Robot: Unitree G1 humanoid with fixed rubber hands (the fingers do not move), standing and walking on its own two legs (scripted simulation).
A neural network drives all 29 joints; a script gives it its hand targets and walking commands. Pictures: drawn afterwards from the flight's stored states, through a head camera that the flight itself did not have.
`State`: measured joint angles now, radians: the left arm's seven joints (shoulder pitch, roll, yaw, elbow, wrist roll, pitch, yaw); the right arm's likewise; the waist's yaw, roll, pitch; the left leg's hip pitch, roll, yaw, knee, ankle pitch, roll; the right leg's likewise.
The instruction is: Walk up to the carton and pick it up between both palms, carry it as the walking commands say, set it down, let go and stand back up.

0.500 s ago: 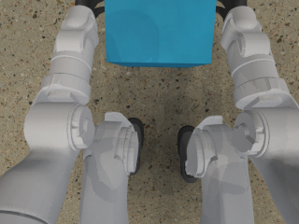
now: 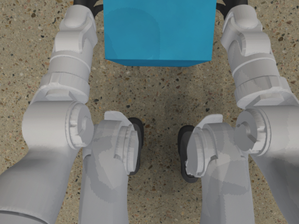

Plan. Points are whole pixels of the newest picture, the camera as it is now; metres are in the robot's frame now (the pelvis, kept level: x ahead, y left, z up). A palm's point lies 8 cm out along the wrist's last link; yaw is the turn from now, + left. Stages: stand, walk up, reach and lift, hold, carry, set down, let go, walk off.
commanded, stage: set down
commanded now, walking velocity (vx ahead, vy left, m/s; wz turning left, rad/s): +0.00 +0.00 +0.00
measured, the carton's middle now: (158, 19) +0.54 +0.03 -0.23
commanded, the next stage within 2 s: let go in 1.80 s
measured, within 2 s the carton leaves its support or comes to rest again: neither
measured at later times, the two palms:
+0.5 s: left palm (67, 11) +0.52 +0.22 -0.15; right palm (249, 9) +0.54 -0.14 -0.15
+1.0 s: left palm out of the picture +0.53 +0.23 +0.00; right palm out of the picture +0.54 -0.15 +0.00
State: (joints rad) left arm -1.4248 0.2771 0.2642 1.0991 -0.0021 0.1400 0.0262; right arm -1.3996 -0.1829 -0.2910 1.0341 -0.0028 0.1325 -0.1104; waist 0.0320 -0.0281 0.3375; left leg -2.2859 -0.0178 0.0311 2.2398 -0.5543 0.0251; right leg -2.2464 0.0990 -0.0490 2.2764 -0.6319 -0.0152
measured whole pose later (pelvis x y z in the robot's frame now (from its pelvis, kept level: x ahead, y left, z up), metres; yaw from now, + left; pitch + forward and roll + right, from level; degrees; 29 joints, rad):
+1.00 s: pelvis +0.00 +0.00 +0.11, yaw +0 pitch +44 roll -1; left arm -1.25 0.34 0.22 0.98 -0.11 0.13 0.05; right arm -1.23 -0.26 -0.19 0.92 0.10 0.15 -0.12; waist 0.02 -0.01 0.03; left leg -2.14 -0.05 0.01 1.87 -0.50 0.02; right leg -2.09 0.09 -0.02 1.90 -0.57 0.00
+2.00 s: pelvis +0.06 +0.01 +0.33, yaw +1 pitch +42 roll -1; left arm -0.87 0.21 0.33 0.78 0.12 0.09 -0.02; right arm -0.84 -0.14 -0.30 0.74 -0.11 0.09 -0.03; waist 0.01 0.00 -0.04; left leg -1.39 -0.06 -0.04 0.91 -0.25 0.02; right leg -1.35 0.07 0.03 0.92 -0.31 0.00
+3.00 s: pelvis +0.12 +0.00 +0.42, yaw +2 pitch -6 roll +0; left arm 0.21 0.21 0.04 0.42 0.02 0.15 -0.07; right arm 0.21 -0.21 -0.04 0.43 -0.02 0.15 0.07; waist 0.00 -0.01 0.11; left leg -0.09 -0.05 -0.04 0.46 -0.26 0.03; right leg -0.05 0.05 0.06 0.46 -0.30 -0.03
